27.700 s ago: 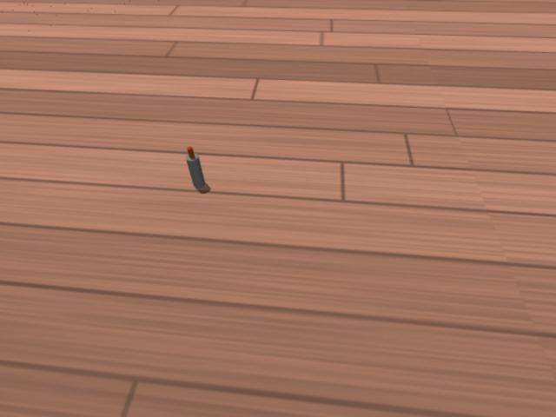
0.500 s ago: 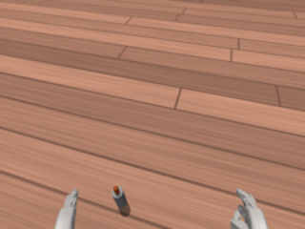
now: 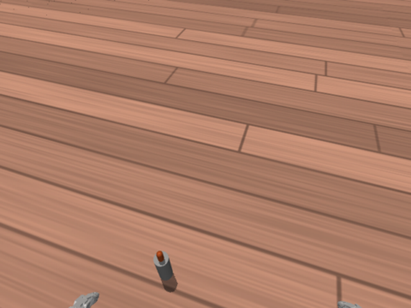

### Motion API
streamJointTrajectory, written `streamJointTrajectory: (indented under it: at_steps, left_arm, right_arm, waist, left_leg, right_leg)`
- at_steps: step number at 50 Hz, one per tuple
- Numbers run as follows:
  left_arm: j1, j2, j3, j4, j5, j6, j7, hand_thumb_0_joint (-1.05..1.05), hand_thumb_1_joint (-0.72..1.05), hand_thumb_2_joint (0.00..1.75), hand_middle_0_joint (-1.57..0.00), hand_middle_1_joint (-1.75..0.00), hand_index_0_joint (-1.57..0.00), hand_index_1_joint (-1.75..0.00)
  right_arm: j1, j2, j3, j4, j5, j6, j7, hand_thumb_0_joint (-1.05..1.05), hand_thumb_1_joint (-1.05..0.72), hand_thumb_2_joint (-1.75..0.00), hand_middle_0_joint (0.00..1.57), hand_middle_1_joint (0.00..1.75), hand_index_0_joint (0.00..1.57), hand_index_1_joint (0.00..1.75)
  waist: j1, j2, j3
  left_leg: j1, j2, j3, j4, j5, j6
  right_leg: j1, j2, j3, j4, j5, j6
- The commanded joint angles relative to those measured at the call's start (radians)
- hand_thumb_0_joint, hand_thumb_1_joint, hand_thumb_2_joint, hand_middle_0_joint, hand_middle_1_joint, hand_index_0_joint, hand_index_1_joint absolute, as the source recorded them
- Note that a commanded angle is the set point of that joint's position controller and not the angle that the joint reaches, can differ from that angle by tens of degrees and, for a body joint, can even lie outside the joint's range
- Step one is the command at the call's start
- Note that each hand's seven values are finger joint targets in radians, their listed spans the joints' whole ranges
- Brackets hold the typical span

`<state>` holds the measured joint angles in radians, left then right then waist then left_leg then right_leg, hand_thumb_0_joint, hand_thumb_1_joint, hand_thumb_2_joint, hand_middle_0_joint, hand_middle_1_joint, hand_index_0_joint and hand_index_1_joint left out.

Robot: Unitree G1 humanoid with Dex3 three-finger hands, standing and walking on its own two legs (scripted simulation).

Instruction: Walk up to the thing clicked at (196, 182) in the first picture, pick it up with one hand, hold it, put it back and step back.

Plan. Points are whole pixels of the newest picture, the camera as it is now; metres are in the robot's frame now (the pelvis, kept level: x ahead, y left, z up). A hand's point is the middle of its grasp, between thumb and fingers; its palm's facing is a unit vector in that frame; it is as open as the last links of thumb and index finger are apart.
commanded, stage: stand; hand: left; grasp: from the side
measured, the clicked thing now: (162, 264) +0.42 +0.21 -0.62
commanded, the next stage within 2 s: step back in 1.94 s
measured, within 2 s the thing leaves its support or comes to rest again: neither
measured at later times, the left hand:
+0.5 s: hand out of the picture +0.03 +0.25 -0.13, palm faces -0.01 -0.94 -0.35, open 7.3 cm
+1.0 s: hand out of the picture +0.06 +0.23 -0.12, palm faces -0.03 -0.94 -0.34, open 7.3 cm
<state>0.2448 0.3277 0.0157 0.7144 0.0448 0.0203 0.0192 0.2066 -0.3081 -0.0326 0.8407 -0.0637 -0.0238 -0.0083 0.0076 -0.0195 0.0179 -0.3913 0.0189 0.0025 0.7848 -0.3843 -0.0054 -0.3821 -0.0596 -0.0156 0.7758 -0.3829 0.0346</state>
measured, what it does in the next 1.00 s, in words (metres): stands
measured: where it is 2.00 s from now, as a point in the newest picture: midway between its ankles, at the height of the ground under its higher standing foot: outside the picture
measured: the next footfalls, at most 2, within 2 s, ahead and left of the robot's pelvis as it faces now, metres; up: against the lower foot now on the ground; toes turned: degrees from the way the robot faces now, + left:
none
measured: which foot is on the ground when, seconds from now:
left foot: down 0.00-1.00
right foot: down 0.00-1.00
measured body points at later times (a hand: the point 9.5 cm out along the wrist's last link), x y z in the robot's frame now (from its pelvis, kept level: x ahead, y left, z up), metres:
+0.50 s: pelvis -0.01 +0.00 +0.03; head -0.02 +0.00 +0.48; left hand +0.03 +0.30 -0.10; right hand +0.06 -0.28 -0.11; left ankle +0.02 +0.13 -0.71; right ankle +0.02 -0.14 -0.71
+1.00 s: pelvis -0.01 -0.01 +0.04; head -0.01 -0.02 +0.49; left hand +0.06 +0.28 -0.10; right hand +0.04 -0.31 -0.10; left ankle +0.02 +0.13 -0.71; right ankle +0.02 -0.15 -0.71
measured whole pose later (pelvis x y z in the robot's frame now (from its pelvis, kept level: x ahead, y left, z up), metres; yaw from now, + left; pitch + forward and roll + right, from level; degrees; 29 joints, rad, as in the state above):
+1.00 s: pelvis -0.01 -0.01 +0.04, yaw +0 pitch -4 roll +0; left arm 0.12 0.33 0.00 1.16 0.02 -0.01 0.00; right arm 0.15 -0.33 -0.01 1.14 -0.02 0.00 0.00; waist 0.00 0.01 0.07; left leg -0.13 0.03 0.01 0.36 -0.16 -0.03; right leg -0.13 -0.04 -0.02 0.38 -0.17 0.02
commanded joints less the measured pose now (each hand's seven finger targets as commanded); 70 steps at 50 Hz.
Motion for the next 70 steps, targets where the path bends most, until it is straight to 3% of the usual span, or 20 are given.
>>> streamJointTrajectory:
  at_steps: [1,9,11,13,16,18,20,23,26,29,34,39,41,46,48,50,53,59,70]
  left_arm:
    - [-0.053,0.153,0.051,0.008,-0.004,-0.055,0.010,0.00,0.90,0.90,-0.20,-0.30,-0.20,-0.30]
    - [-0.054,0.172,0.036,0.194,-0.017,-0.052,0.012,0.00,0.90,0.90,-0.20,-0.30,-0.20,-0.30]
    - [-0.062,0.186,0.035,0.227,-0.019,-0.050,0.012,0.00,0.90,0.90,-0.20,-0.30,-0.20,-0.30]
    - [-0.077,0.189,0.031,0.255,-0.021,-0.044,0.011,0.00,0.90,0.90,-0.20,-0.30,-0.20,-0.30]
    - [-0.073,0.200,0.027,0.294,-0.017,-0.047,0.011,0.00,0.90,0.90,-0.20,-0.30,-0.20,-0.30]
    - [-0.080,0.196,0.023,0.313,-0.017,-0.047,0.010,0.00,0.90,0.90,-0.20,-0.30,-0.20,-0.30]
    - [-0.078,0.200,0.022,0.330,-0.017,-0.051,0.011,0.00,0.90,0.90,-0.20,-0.30,-0.20,-0.30]
    - [-0.087,0.195,0.019,0.348,-0.019,-0.046,0.009,0.00,0.90,0.90,-0.20,-0.30,-0.20,-0.30]
    - [-0.095,0.203,0.019,0.359,-0.016,-0.048,0.007,0.00,0.90,0.90,-0.20,-0.30,-0.20,-0.30]
    - [-0.109,0.212,0.020,0.363,-0.018,-0.050,0.007,0.00,0.90,0.90,-0.20,-0.30,-0.20,-0.30]
    - [-0.125,0.209,0.022,0.373,-0.024,-0.055,0.007,0.00,0.90,0.90,-0.20,-0.30,-0.20,-0.30]
    - [-0.135,0.212,0.022,0.383,-0.027,-0.053,0.004,0.00,0.90,0.90,-0.20,-0.30,-0.20,-0.30]
    - [-0.142,0.216,0.024,0.382,-0.025,-0.054,0.004,0.00,0.90,0.90,-0.20,-0.30,-0.20,-0.30]
    - [-0.151,0.215,0.025,0.386,-0.027,-0.052,0.001,0.00,0.90,0.90,-0.20,-0.30,-0.20,-0.30]
    - [-0.156,0.222,0.027,0.388,-0.026,-0.049,0.001,0.00,0.90,0.90,-0.20,-0.30,-0.20,-0.30]
    - [-0.153,0.217,0.025,0.387,-0.027,-0.049,-0.001,0.00,0.90,0.90,-0.20,-0.30,-0.20,-0.30]
    - [-0.165,0.217,0.025,0.384,-0.027,-0.046,-0.004,0.00,0.90,0.90,-0.20,-0.30,-0.20,-0.30]
    - [-0.164,0.211,0.025,0.382,-0.030,-0.054,-0.003,0.00,0.90,0.90,-0.20,-0.30,-0.20,-0.30]
    - [-0.161,0.208,0.024,0.386,-0.033,-0.054,-0.003,0.00,0.90,0.90,-0.20,-0.30,-0.20,-0.30]
  right_arm:
    - [-0.061,-0.167,-0.050,-0.040,0.013,-0.019,-0.009,0.00,-0.90,-0.90,0.20,0.30,0.20,0.30]
    - [-0.042,-0.193,-0.036,0.087,0.026,-0.008,-0.013,0.00,-0.90,-0.90,0.20,0.30,0.20,0.30]
    - [-0.052,-0.192,-0.032,0.110,0.030,-0.008,-0.013,0.00,-0.90,-0.90,0.20,0.30,0.20,0.30]
    - [-0.051,-0.205,-0.032,0.132,0.032,-0.003,-0.014,0.00,-0.90,-0.90,0.20,0.30,0.20,0.30]
    - [-0.066,-0.201,-0.031,0.157,0.036,0.000,-0.012,0.00,-0.90,-0.90,0.20,0.30,0.20,0.30]
    - [-0.057,-0.203,-0.026,0.176,0.037,0.003,-0.011,0.00,-0.90,-0.90,0.20,0.30,0.20,0.30]
    - [-0.072,-0.197,-0.026,0.185,0.040,0.001,-0.009,0.00,-0.90,-0.90,0.20,0.30,0.20,0.30]
    - [-0.073,-0.205,-0.027,0.205,0.038,0.006,-0.008,0.00,-0.90,-0.90,0.20,0.30,0.20,0.30]
    - [-0.086,-0.201,-0.026,0.211,0.040,0.011,-0.003,0.00,-0.90,-0.90,0.20,0.30,0.20,0.30]
    - [-0.072,-0.196,-0.025,0.222,0.041,0.010,-0.001,0.00,-0.90,-0.90,0.20,0.30,0.20,0.30]
    - [-0.089,-0.204,-0.022,0.229,0.041,0.006,-0.002,0.00,-0.90,-0.90,0.20,0.30,0.20,0.30]
    - [-0.089,-0.205,-0.015,0.244,0.043,0.007,-0.002,0.00,-0.90,-0.90,0.20,0.30,0.20,0.30]
    - [-0.094,-0.213,-0.018,0.243,0.044,0.005,-0.003,0.00,-0.90,-0.90,0.20,0.30,0.20,0.30]
    - [-0.092,-0.215,-0.016,0.252,0.044,0.005,-0.002,0.00,-0.90,-0.90,0.20,0.30,0.20,0.30]
    - [-0.090,-0.215,-0.016,0.253,0.044,0.007,-0.002,0.00,-0.90,-0.90,0.20,0.30,0.20,0.30]
    - [-0.097,-0.216,-0.015,0.254,0.046,0.005,-0.001,0.00,-0.90,-0.90,0.20,0.30,0.20,0.30]
    - [-0.091,-0.220,-0.014,0.259,0.044,0.007,-0.001,0.00,-0.90,-0.90,0.20,0.30,0.20,0.30]
    - [-0.104,-0.225,-0.013,0.258,0.045,-0.001,-0.002,0.00,-0.90,-0.90,0.20,0.30,0.20,0.30]
    - [-0.118,-0.233,-0.013,0.265,0.048,0.001,-0.004,0.00,-0.90,-0.90,0.20,0.30,0.20,0.30]
  waist:
    - [0.010,0.060,-0.048]
    - [0.005,0.055,-0.021]
    - [0.005,0.046,-0.003]
    - [-0.001,0.059,0.014]
    - [0.003,0.021,0.016]
    - [0.000,0.037,0.032]
    - [0.002,0.012,0.011]
    - [0.002,0.039,0.053]
    - [0.002,0.007,0.071]
    - [-0.005,0.001,0.047]
    - [-0.002,0.024,0.005]
    - [-0.001,0.023,0.028]
    - [-0.001,0.028,0.000]
    - [-0.004,0.022,0.004]
    - [-0.007,0.010,0.027]
    - [-0.004,0.024,0.014]
    - [-0.009,0.024,0.031]
    - [-0.004,0.026,-0.029]
    - [-0.009,0.030,-0.048]
  left_leg:
    - [0.036,0.052,-0.106,-0.264,0.113,0.059]
    - [0.158,0.072,-0.109,-0.384,0.208,0.038]
    - [0.176,0.073,-0.109,-0.417,0.206,0.032]
    - [0.155,0.078,-0.117,-0.466,0.121,0.030]
    - [0.200,0.074,-0.106,-0.461,0.162,0.027]
    - [0.180,0.075,-0.110,-0.484,0.122,0.027]
    - [0.233,0.073,-0.098,-0.466,0.198,0.025]
    - [0.205,0.077,-0.107,-0.503,0.095,0.022]
    - [0.186,0.069,-0.098,-0.497,0.085,0.021]
    - [0.213,0.069,-0.089,-0.483,0.132,0.019]
    - [0.243,0.081,-0.086,-0.483,0.196,0.021]
    - [0.226,0.082,-0.081,-0.498,0.182,0.017]
    - [0.243,0.088,-0.081,-0.496,0.209,0.018]
    - [0.241,0.090,-0.075,-0.498,0.212,0.017]
    - [0.224,0.087,-0.077,-0.511,0.175,0.013]
    - [0.237,0.092,-0.078,-0.509,0.190,0.015]
    - [0.222,0.089,-0.077,-0.515,0.138,0.013]
    - [0.265,0.102,-0.071,-0.501,0.271,0.018]
    - [0.308,0.110,-0.059,-0.497,0.353,0.010]
  right_leg:
    - [0.102,-0.032,0.050,-0.214,0.138,-0.072]
    - [0.196,-0.051,0.059,-0.335,0.221,-0.057]
    - [0.199,-0.053,0.062,-0.356,0.206,-0.056]
    - [0.216,-0.049,0.054,-0.374,0.166,-0.051]
    - [0.211,-0.059,0.061,-0.412,0.170,-0.049]
    - [0.221,-0.058,0.058,-0.428,0.147,-0.045]
    - [0.213,-0.069,0.064,-0.442,0.180,-0.045]
    - [0.196,-0.058,0.060,-0.457,0.106,-0.040]
    - [0.181,-0.061,0.068,-0.484,0.049,-0.038]
    - [0.185,-0.076,0.088,-0.501,0.051,-0.044]
    - [0.225,-0.077,0.086,-0.492,0.156,-0.042]
    - [0.223,-0.074,0.085,-0.496,0.133,-0.043]
    - [0.242,-0.077,0.085,-0.493,0.175,-0.043]
    - [0.245,-0.076,0.087,-0.499,0.166,-0.044]
    - [0.225,-0.071,0.085,-0.506,0.119,-0.045]
    - [0.229,-0.071,0.083,-0.501,0.146,-0.045]
    - [0.208,-0.069,0.088,-0.508,0.088,-0.046]
    - [0.262,-0.077,0.085,-0.487,0.260,-0.045]
    - [0.285,-0.079,0.076,-0.485,0.369,-0.040]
